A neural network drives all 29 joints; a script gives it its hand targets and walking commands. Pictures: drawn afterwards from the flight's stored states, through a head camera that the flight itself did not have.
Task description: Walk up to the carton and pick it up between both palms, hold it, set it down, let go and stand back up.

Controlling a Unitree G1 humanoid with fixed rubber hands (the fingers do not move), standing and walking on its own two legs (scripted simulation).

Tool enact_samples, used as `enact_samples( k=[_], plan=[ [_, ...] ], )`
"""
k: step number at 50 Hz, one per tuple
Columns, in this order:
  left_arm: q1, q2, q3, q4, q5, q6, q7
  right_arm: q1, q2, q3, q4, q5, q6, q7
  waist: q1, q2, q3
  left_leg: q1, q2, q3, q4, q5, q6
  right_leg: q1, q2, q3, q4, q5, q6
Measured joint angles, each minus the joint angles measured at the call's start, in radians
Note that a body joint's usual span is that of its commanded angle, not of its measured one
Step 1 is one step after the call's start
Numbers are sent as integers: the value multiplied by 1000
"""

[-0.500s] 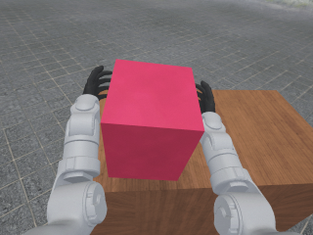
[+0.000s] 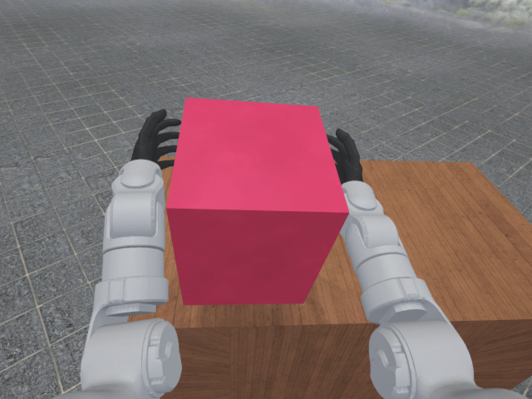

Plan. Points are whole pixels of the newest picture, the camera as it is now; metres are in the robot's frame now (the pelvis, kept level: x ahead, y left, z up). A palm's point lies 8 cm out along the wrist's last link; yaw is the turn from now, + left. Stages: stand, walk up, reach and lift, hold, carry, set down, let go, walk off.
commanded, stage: reach and lift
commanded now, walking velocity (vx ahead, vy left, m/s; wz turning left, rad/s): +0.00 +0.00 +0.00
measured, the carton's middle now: (249, 208) +0.38 +0.02 +0.13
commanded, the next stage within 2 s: hold in 0.62 s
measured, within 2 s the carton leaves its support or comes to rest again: neither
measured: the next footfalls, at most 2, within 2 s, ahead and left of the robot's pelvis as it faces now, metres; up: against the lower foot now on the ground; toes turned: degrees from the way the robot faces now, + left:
none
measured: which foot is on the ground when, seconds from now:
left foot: down 0.00-1.00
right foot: down 0.00-1.00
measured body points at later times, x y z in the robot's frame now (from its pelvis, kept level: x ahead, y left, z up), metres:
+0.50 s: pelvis +0.01 +0.00 +0.00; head -0.04 +0.03 +0.45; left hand +0.40 +0.17 +0.23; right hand +0.40 -0.12 +0.20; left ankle +0.05 +0.11 -0.75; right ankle +0.02 -0.13 -0.75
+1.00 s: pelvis +0.00 +0.00 +0.00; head -0.06 +0.03 +0.44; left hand +0.38 +0.17 +0.24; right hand +0.39 -0.13 +0.22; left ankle +0.05 +0.11 -0.75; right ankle +0.02 -0.13 -0.75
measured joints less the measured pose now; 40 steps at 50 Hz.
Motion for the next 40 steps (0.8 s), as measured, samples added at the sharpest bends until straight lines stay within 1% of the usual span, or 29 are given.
enact_samples(
  k=[15, 19, 24, 30, 40],
  plan=[
    [0, 0, 0, -4, 0, 21, 13, -34, -12, -2, 0, 3, 46, 4, 0, 1, -5, 0, 0, -1, -1, -5, 0, 0, 0, -2, 0, -6, -2],
    [0, 0, -8, -37, 0, 38, 20, -37, -12, -1, -5, 17, 38, 5, 0, 2, -5, 0, 0, -1, -1, -9, -1, 0, 0, -2, 0, -10, -3],
    [3, 0, -26, -96, 0, 62, 28, -29, -24, 23, -47, 47, 38, 4, -2, 2, -10, 1, 0, -4, -1, -10, -4, 2, 0, -5, 0, -13, -3],
    [10, 0, -26, -103, 0, 105, 23, -16, -27, 38, -58, 58, 78, -3, -5, 5, -10, 14, 0, -6, 0, -10, -5, 16, 0, -7, 0, -13, -3],
    [11, 0, -25, -106, 0, 109, 20, -36, -38, 42, -79, 64, 121, -10, -6, 9, -16, 21, 0, -6, 3, -7, -4, 25, 0, -7, 0, -8, -3]
  ],
)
